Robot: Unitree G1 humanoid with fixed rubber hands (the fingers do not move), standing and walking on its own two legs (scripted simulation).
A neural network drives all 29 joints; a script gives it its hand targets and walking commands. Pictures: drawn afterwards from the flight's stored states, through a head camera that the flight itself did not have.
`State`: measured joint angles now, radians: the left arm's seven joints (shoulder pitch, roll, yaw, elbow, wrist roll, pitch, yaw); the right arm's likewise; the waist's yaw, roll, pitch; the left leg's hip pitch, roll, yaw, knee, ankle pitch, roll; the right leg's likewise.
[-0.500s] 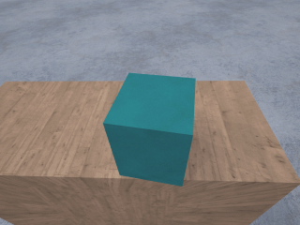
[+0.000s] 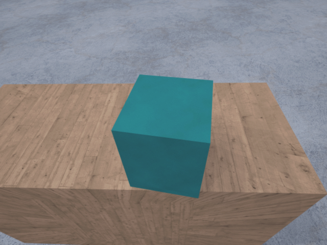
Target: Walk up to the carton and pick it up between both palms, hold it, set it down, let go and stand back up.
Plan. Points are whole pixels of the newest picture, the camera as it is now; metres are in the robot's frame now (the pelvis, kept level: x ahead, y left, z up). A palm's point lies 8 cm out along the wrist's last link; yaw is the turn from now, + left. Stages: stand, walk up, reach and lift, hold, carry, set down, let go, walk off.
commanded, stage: stand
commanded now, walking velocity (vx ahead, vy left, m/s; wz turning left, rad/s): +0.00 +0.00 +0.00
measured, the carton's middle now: (169, 136) +0.40 +0.02 +0.05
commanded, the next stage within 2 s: none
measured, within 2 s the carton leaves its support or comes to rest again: neither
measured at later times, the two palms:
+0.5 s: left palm out of the picture +0.07 +0.28 -0.12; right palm out of the picture +0.06 -0.29 -0.13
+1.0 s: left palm out of the picture +0.08 +0.28 -0.12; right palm out of the picture +0.07 -0.29 -0.12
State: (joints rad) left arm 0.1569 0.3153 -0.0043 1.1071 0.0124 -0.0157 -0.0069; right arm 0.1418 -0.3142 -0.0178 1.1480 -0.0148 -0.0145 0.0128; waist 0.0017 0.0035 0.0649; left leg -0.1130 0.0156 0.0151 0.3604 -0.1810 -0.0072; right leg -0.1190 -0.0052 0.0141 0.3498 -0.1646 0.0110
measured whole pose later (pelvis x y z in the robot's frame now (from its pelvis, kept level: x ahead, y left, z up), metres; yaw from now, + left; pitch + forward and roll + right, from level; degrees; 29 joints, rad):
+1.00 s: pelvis +0.02 -0.01 +0.00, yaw +0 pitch -3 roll +0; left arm 0.13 0.32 -0.01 1.12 0.01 -0.02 0.00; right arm 0.12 -0.31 -0.01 1.15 -0.01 -0.01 0.01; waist -0.01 0.00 0.06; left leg -0.09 0.03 0.02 0.34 -0.19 -0.02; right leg -0.10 0.00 0.02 0.34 -0.18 0.00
